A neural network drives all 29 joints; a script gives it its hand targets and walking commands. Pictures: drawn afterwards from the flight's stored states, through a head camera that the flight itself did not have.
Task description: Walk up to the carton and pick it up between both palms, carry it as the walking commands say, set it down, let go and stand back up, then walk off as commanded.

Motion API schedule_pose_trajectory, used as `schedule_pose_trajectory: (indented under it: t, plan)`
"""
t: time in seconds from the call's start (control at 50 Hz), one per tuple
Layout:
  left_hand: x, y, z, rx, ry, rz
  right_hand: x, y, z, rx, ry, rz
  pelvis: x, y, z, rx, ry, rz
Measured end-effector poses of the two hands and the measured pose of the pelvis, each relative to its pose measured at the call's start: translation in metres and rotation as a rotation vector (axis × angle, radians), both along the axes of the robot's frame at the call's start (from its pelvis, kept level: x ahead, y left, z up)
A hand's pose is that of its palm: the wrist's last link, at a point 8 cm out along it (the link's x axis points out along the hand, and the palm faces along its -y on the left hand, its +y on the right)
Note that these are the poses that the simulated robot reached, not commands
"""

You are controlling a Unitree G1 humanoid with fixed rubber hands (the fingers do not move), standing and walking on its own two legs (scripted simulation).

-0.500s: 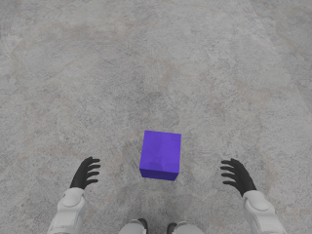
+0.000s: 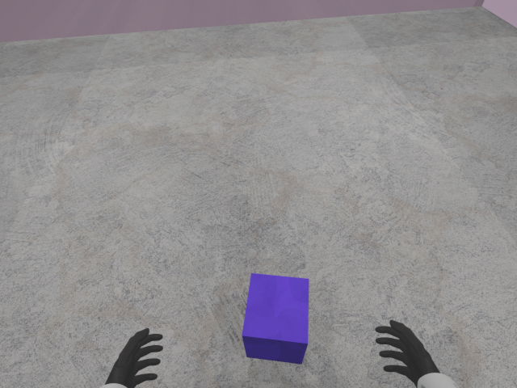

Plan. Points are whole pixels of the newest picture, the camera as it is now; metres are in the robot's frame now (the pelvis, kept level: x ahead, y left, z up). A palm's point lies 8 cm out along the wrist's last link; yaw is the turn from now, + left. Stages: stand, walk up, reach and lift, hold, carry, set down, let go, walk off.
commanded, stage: let go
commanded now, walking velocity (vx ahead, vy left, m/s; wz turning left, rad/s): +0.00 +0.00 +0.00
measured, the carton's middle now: (276, 319) +0.45 -0.03 -0.65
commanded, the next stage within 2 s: stand in 0.16 s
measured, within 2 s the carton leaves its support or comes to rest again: neither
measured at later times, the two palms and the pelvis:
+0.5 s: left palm out of the picture +0.14 +0.28 -0.07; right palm (464, 378) +0.15 -0.29 -0.09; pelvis +0.02 -0.01 +0.00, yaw +1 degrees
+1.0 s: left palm out of the picture +0.11 +0.28 -0.08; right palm out of the picture +0.11 -0.32 -0.09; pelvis +0.00 -0.02 +0.00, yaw +0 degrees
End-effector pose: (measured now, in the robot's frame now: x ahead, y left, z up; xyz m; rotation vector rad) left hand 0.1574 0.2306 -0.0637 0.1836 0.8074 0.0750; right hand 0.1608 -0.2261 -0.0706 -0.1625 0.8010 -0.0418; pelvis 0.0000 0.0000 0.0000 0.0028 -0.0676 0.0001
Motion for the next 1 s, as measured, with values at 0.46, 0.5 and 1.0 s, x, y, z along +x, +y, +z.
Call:
schedule_pose_trajectory:
  t: [0.46,0.5,1.0]
  plan:
    - [-0.018,0.053,-0.009,0.21,0.053,0.066,-0.008,-0.067,-0.014,-0.197,0.057,-0.057,0.013,-0.011,-0.005,0.001,0.059,0.006]
    - [-0.019,0.053,-0.009,0.216,0.056,0.072,-0.006,-0.067,-0.015,-0.195,0.062,-0.053,0.015,-0.012,-0.005,0.001,0.06,0.009]
    - [-0.043,0.046,-0.021,0.205,0.149,0.063,-0.054,-0.092,-0.022,-0.228,0.188,-0.088,0.002,-0.02,0.002,-0.003,0.04,-0.001]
